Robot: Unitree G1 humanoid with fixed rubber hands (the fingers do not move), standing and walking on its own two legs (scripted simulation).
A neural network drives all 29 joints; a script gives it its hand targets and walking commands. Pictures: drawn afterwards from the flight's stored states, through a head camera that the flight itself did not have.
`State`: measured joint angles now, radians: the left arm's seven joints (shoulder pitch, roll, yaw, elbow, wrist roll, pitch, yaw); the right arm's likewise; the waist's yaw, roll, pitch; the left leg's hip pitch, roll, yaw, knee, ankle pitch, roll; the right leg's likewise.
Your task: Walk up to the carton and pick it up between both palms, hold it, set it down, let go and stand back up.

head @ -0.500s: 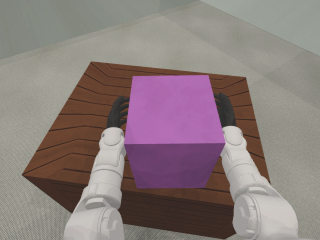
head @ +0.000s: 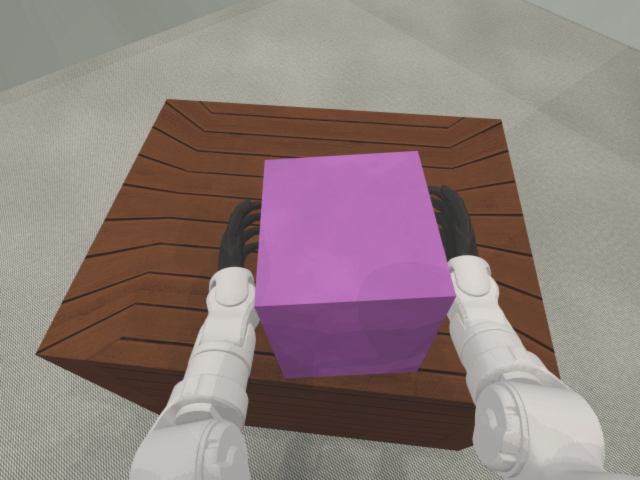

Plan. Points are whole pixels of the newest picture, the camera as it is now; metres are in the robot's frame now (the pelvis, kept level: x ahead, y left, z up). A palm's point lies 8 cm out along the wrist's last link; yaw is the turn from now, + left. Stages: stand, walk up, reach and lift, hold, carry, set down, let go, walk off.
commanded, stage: set down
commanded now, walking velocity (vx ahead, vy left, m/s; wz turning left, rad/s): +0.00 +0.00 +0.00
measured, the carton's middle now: (346, 273) +0.39 +0.02 -0.02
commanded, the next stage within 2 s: none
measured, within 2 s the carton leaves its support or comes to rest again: rests again in 0.98 s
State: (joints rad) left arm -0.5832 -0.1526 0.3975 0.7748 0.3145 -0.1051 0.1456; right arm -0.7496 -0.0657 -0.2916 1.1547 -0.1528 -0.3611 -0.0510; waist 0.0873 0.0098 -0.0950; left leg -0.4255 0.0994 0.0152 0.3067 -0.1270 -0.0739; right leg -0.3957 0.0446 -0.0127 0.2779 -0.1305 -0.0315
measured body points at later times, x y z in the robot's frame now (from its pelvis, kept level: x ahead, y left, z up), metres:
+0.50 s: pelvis -0.01 +0.01 +0.00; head +0.09 +0.00 +0.43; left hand +0.37 +0.17 -0.01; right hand +0.42 -0.12 +0.00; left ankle -0.01 +0.16 -0.75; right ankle -0.01 -0.10 -0.75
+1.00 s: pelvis -0.01 +0.00 -0.01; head +0.09 -0.01 +0.43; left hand +0.37 +0.17 -0.01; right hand +0.43 -0.12 +0.00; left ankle -0.01 +0.16 -0.75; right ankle -0.01 -0.10 -0.75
